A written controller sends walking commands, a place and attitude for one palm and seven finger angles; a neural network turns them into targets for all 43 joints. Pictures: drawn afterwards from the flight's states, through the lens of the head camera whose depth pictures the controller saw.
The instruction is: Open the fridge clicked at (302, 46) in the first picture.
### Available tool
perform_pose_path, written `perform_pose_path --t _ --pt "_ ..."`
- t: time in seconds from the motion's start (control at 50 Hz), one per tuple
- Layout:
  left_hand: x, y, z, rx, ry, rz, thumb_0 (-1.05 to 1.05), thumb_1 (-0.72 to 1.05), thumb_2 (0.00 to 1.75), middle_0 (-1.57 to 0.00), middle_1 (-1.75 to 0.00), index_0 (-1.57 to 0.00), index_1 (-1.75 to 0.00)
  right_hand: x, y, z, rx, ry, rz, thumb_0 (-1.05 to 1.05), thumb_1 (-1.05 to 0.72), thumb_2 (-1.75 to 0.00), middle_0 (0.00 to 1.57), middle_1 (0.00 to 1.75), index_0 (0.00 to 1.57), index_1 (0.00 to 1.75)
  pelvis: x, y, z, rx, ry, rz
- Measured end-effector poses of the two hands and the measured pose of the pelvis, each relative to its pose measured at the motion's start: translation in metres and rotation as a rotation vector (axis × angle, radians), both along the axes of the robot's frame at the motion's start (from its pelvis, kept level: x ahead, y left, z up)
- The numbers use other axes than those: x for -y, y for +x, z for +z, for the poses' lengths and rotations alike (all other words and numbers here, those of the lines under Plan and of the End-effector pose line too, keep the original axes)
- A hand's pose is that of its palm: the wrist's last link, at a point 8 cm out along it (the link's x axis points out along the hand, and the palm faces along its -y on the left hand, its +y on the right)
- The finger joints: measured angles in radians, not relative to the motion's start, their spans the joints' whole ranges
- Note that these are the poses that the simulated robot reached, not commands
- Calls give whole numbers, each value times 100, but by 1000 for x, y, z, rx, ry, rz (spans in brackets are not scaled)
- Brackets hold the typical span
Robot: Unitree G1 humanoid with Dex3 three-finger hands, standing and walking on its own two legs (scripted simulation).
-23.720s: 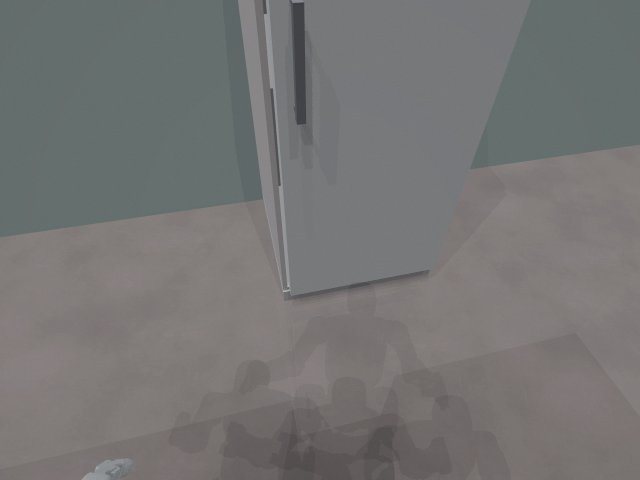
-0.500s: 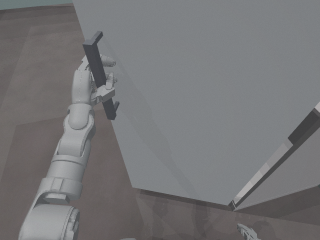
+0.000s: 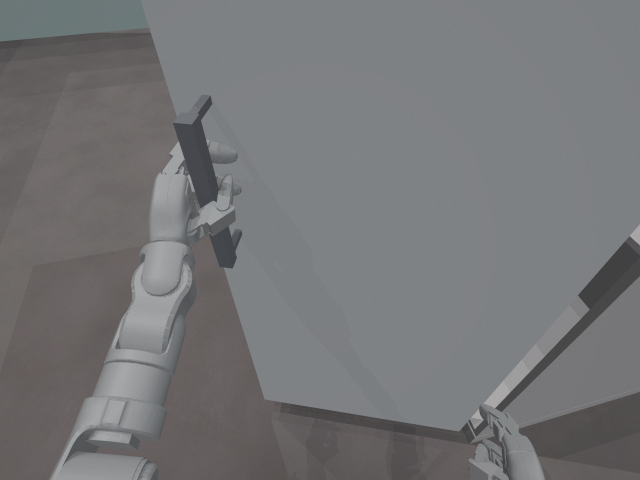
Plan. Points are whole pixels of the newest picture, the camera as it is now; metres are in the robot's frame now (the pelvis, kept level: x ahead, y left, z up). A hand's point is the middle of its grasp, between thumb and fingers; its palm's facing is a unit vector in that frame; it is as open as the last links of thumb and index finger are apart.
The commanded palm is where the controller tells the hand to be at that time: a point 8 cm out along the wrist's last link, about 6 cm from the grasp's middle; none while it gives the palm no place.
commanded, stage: loosen the grip on the handle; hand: left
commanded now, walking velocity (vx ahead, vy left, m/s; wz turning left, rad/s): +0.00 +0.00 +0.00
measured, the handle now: (216, 192) +0.41 +0.17 +0.16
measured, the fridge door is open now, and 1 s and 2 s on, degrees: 66 63 63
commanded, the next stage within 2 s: slip the hand off the handle in 0.68 s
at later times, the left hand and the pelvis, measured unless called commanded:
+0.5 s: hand (227, 206) +0.38 +0.15 +0.16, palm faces +0.15 -0.98 -0.15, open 12.9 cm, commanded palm +0.35 +0.21 +0.16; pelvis -0.01 -0.01 -0.01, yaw +0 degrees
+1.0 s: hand (187, 202) +0.39 +0.20 +0.15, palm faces +0.21 -0.97 -0.14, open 14.7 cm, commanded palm +0.36 +0.25 +0.15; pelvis +0.04 -0.02 +0.00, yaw +0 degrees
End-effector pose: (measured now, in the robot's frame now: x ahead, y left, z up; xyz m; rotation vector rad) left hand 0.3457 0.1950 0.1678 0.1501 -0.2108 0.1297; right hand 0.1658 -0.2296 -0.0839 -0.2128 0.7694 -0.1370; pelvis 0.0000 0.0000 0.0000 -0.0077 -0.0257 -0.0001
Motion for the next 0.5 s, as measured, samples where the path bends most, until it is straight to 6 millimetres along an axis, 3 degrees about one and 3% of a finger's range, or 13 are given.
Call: perform_pose_path --t 0.1,0.16,0.26,0.38,0.5 --pt "-1 -2 0 -1 3 -6 -1 73 80 -46 -140 -37 -140 -10 -2 -3 -17 10 13 1 -90 -90 20 29 20 30 -3 -1 0 0 -2 0" --pt "-8 9 5 -13 74 -51 -3 65 79 -48 -140 -38 -140 -12 -9 -1 -10 28 20 1 -90 -90 21 29 20 30 0 -8 1 -3 7 7" --pt "-15 8 4 -41 -105 -20 -1 49 72 -49 -141 -41 -139 -3 -25 7 55 40 -5 1 -90 -89 21 30 20 30 2 -12 0 1 14 12" --pt "-9 3 3 -3 -24 53 0 8 51 -47 -140 -30 -132 14 -48 -2 66 42 -27 1 -90 -90 21 30 20 30 4 -13 -4 7 21 6" --pt "-2 6 -5 43 19 0 0 -31 32 -42 -135 -29 -130 31 -70 -13 -32 6 -42 1 -90 -90 21 29 20 30 13 -12 -6 -7 20 -3"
